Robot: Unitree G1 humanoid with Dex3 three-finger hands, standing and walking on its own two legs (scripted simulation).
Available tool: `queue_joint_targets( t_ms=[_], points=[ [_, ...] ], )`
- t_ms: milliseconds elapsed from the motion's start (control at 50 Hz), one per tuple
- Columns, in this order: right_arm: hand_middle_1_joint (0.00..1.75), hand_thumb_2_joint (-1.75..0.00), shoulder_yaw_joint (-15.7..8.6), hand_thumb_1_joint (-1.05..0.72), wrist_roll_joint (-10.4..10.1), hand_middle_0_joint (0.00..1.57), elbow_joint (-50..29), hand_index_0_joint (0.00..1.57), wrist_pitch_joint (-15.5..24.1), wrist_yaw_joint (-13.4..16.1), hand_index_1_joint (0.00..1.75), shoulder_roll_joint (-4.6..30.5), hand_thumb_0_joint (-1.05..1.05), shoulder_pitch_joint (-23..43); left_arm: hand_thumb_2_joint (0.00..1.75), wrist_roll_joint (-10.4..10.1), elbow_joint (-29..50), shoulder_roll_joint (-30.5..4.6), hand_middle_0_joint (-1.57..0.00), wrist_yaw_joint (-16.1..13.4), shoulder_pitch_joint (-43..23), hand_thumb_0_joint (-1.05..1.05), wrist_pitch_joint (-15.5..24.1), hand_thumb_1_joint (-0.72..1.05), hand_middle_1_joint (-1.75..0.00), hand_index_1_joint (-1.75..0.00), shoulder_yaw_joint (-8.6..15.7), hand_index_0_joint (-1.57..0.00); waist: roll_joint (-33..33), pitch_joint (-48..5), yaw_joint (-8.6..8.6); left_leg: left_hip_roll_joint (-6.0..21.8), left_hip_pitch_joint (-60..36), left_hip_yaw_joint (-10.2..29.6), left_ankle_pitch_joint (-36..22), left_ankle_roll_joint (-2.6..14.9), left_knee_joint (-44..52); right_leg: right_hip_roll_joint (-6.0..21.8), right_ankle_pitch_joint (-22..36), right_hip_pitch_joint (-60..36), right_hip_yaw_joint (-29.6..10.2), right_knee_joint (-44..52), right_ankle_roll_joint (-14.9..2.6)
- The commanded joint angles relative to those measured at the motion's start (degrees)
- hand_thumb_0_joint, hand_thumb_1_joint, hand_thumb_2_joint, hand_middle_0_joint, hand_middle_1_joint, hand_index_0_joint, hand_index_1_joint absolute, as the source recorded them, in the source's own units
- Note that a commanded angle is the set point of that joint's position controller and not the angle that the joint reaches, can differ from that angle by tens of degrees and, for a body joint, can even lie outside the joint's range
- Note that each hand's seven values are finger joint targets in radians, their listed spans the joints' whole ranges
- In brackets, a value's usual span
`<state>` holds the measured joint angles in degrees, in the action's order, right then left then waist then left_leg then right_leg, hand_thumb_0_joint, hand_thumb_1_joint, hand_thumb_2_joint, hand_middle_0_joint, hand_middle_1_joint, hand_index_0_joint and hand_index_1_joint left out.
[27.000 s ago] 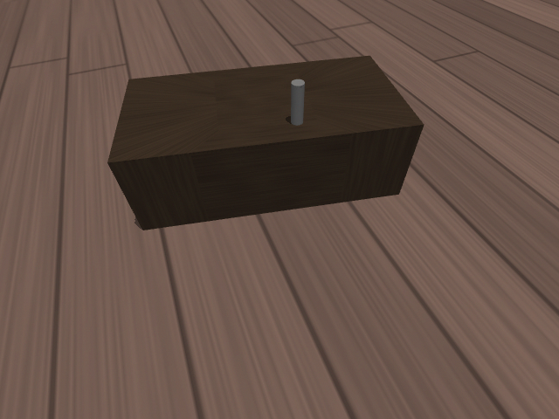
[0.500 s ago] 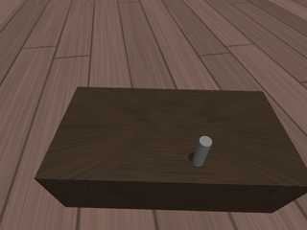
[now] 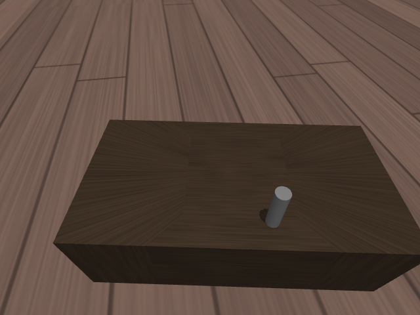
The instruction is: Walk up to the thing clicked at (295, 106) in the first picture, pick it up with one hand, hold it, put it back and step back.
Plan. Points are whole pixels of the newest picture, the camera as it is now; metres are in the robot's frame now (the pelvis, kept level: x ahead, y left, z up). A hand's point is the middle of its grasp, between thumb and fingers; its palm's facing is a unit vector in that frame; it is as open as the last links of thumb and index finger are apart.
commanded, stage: stand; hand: right
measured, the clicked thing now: (277, 208) +0.49 -0.22 -0.27
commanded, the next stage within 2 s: step back in 1.28 s
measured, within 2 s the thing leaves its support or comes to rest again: neither
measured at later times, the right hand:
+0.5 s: hand out of the picture +0.09 -0.25 -0.16, palm faces -0.03 +0.94 -0.35, open 7.4 cm
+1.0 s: hand out of the picture +0.11 -0.25 -0.16, palm faces -0.02 +0.94 -0.35, open 7.4 cm
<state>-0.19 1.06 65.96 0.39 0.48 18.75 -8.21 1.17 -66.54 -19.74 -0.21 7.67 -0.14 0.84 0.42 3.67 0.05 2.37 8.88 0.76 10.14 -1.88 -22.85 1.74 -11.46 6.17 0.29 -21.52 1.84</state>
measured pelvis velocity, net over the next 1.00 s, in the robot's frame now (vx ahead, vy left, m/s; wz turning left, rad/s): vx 0.03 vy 0.00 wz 0.01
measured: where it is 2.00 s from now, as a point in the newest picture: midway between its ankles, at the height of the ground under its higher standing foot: outside the picture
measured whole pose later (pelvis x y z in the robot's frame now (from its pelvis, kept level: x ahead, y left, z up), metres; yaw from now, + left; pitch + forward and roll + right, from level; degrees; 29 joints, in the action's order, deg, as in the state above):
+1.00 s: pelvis +0.03 +0.00 +0.00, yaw +1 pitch -2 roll +0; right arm -0.2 0.6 65.6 0.5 0.3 19.6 -5.5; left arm 0.9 -65.4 -19.5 -0.3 5.8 0.1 0.7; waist 0.0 3.5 0.2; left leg 1.9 7.0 1.2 11.0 -1.9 -20.3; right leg 2.2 -12.4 3.9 1.0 -18.6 2.0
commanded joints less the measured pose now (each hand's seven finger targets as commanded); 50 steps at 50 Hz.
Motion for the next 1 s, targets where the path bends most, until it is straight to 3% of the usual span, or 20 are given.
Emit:
queue_joint_targets(
  t_ms=[0,140,280,500,840,900,980],
  points=[
    [0.3,-0.9,-2.14,-0.9,-0.12,0.2,-3.21,0.2,0.9,0.72,0.3,13.0,0.0,3.06,0.9,-0.12,2.82,-11.07,-0.2,-0.52,-1.69,0.0,1.24,0.9,-0.3,-0.3,1.71,-0.2,-1.24,-1.41,-0.47,4.33,1.66,5.05,3.67,2.61,6.44,4.26,-0.65,1.25,-4.16,4.86,-2.2],
    [0.3,-0.9,-1.91,-0.9,-0.14,0.2,-2.79,0.2,0.86,0.55,0.3,12.6,0.0,3.01,0.9,-0.23,3.11,-11.06,-0.2,-0.62,-2.2,0.0,1.59,0.9,-0.3,-0.3,1.5,-0.2,-0.42,-3.06,-0.19,4.35,-0.05,4.35,-1.28,2.74,5.2,5.03,2.36,0.81,-4.41,5.3,-2.16],
    [0.3,-0.9,-1.77,-0.9,-0.16,0.2,-2.57,0.2,0.83,0.51,0.3,12.61,0.0,2.76,0.9,-0.31,2.86,-11.71,-0.2,-0.56,-2.29,0.0,1.37,0.9,-0.3,-0.3,1.66,-0.2,-0.56,-2.43,0.07,4.37,0.69,4.56,-0.35,2.49,6.21,4.8,2.21,0.36,-3.88,4.89,-2.18],
    [0.3,-0.9,-1.96,-0.9,-0.33,0.2,-3.07,0.2,1.13,0.7,0.3,13.24,0.0,3.72,0.9,-0.4,3.59,-11.5,-0.2,-0.72,-2.47,0.0,1.56,0.9,-0.3,-0.3,1.71,-0.2,-0.36,-6.08,-0.22,5.04,-3.26,3.83,-13.41,2.74,3.8,5.74,11.69,-1.89,-3.37,4.32,-1.76],
    [0.3,-0.9,-2.03,-0.9,-0.34,0.2,-3.41,0.2,0.96,0.63,0.3,13.15,0.0,4.68,0.9,-0.33,4.15,-11.48,-0.2,-0.72,-3.25,0.0,1.46,0.9,-0.3,-0.3,1.87,-0.2,-0.24,-4.75,-0.14,4.83,-2.95,3.7,-12.14,2.39,4.5,5.79,10.64,-2.11,-2.75,5.42,-1.77],
    [0.3,-0.9,-2.23,-0.9,-0.4,0.2,-3.6,0.2,0.98,0.64,0.3,13.26,0.0,4.38,0.9,-0.37,4.34,-11.9,-0.2,-0.78,-3.26,0.0,1.55,0.9,-0.3,-0.3,2.05,-0.2,0.47,-6.01,-0.08,5.09,-3.92,3.71,-14.55,2.62,4.01,6.08,12.9,-2.96,-2.67,4.84,-2.06],
    [0.3,-0.9,-2.08,-0.9,-0.42,0.2,-3.58,0.2,1.02,0.53,0.3,13.25,0.0,4.51,0.9,-0.38,4.41,-11.63,-0.2,-0.65,-3.37,0.0,1.47,0.9,-0.3,-0.3,2.01,-0.2,-0.56,-4.51,-0.08,4.59,-2.46,3.66,-10.93,2.36,4.77,5.93,10.32,-2.73,-2.81,5.66,-2.0]
  ],
)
